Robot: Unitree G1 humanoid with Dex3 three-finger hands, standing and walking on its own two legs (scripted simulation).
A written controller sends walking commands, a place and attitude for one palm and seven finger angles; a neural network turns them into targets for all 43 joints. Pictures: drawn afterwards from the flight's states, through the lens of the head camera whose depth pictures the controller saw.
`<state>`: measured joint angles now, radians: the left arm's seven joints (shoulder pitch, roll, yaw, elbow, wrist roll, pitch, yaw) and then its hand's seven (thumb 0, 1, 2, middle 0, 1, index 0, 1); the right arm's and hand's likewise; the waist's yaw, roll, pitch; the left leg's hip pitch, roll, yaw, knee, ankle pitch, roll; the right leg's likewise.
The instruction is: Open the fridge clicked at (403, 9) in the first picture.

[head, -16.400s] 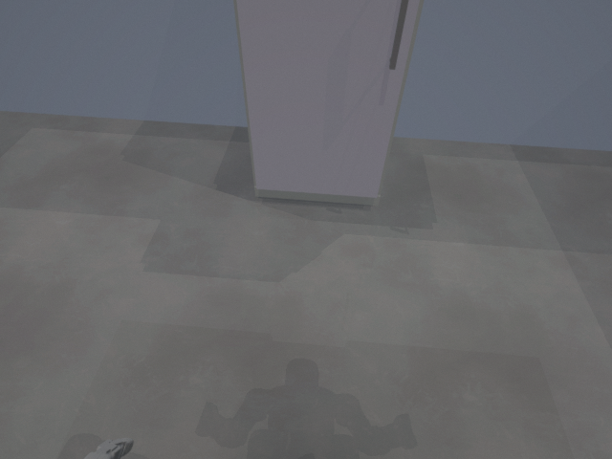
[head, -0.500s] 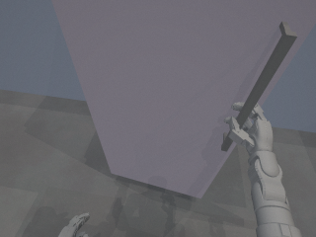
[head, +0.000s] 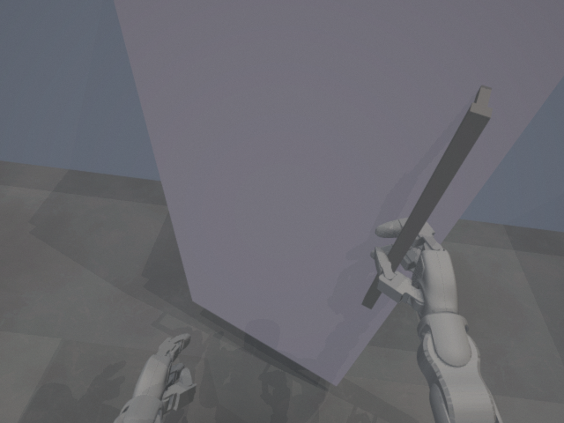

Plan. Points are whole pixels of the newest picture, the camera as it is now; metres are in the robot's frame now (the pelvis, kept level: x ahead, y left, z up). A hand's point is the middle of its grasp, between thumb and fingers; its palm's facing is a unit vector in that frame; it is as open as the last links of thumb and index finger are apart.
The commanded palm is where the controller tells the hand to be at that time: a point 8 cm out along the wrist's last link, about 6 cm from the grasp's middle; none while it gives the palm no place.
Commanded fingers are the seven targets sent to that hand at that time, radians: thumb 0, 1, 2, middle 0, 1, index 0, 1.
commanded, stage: walk backward, drawing the door open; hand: right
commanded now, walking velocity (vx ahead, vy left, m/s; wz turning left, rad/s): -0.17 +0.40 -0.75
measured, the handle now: (410, 225) +0.35 -0.13 +0.13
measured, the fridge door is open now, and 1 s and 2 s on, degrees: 23 57 68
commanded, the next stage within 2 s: stop walking and hold the door back in 1.24 s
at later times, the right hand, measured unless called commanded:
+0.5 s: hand (302, 365) +0.18 +0.01 +0.09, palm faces +0.06 +0.98 -0.19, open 5.9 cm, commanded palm +0.14 -0.04 +0.09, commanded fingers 0.00 -0.90 -0.90 0.45 1.40 0.45 1.40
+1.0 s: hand (165, 419) +0.11 +0.13 +0.09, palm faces +0.50 +0.85 -0.16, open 6.0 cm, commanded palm +0.06 +0.11 +0.09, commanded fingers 0.00 -0.90 -0.90 0.45 1.40 0.45 1.40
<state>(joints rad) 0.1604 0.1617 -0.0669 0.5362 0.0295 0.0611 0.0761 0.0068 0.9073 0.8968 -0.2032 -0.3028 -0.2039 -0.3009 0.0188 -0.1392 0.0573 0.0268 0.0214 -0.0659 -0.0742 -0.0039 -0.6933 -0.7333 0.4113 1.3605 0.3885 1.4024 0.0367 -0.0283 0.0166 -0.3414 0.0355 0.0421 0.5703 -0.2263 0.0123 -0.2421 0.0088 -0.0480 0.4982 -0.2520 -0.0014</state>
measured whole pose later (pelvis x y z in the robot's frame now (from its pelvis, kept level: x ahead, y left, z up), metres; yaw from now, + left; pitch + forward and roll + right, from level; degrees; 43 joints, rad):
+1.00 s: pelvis -0.05 +0.38 +0.00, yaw -41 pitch -2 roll +4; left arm 0.13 0.16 -0.01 0.62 0.04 -0.17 0.06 0.01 0.91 0.90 -0.20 -0.30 -0.20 -0.30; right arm 0.09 -0.18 0.14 -0.26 -0.07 -0.12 -0.01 0.01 -0.66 -0.78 0.45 1.40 0.36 1.40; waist 0.03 -0.01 0.20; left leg -0.62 -0.02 0.02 1.23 -0.38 -0.05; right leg -0.32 -0.10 0.08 0.59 -0.24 0.04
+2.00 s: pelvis +0.10 +0.68 +0.01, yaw -69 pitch -1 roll -6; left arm 0.25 0.36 0.05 0.75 -0.02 -0.05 0.08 0.01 0.91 0.90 -0.20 -0.30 -0.20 -0.30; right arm -0.65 -0.28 -0.16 0.89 0.05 -0.13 -0.06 -0.07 -0.68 -0.80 0.45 1.40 0.45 1.40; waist 0.06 0.00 0.12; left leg -0.40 0.13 0.04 0.49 -0.13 0.02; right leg -0.41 0.01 -0.06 0.95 -0.41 0.02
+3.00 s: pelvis +0.08 +0.64 -0.01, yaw -63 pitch +0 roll +1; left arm 0.18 0.20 -0.06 0.67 -0.02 -0.05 0.08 0.01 0.91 0.90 -0.21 -0.30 -0.21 -0.30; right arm -0.48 -0.25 -0.11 0.54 0.03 -0.14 -0.05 -0.02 -0.73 -0.80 0.45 1.40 0.41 1.40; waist 0.00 -0.05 0.11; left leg -0.26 0.02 0.09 0.59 -0.32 0.01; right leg -0.33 -0.06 -0.09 0.62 -0.29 0.00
